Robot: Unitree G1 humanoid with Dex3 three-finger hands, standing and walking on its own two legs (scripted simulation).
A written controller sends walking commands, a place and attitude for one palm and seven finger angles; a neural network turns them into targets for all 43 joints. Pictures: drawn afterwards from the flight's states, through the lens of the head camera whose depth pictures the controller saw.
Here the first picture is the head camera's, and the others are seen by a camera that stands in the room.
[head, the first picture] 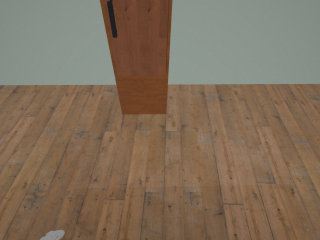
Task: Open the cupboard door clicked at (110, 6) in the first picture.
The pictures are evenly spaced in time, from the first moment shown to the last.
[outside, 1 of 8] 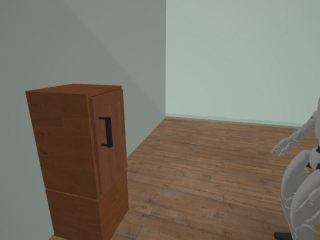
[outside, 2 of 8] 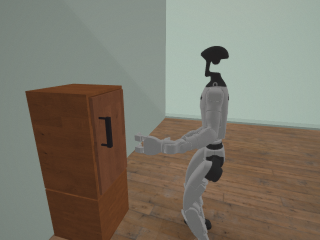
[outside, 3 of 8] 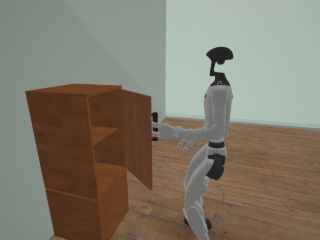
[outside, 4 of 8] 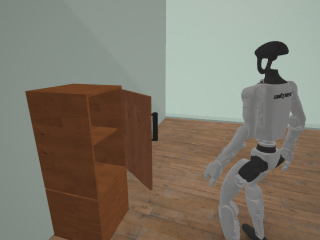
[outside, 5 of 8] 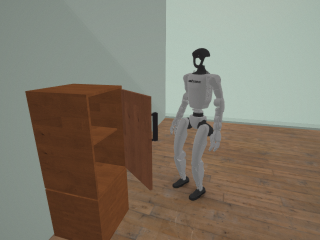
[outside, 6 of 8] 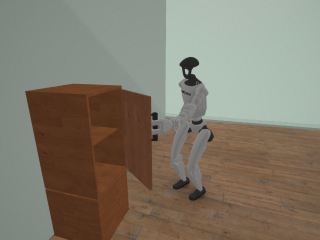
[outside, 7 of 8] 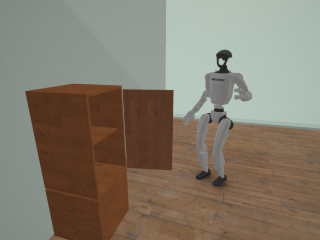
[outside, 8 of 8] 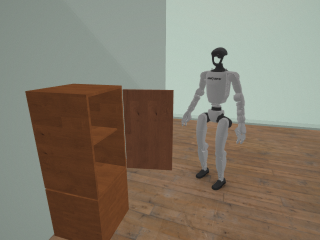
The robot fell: no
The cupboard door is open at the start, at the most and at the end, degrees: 0 101 100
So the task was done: yes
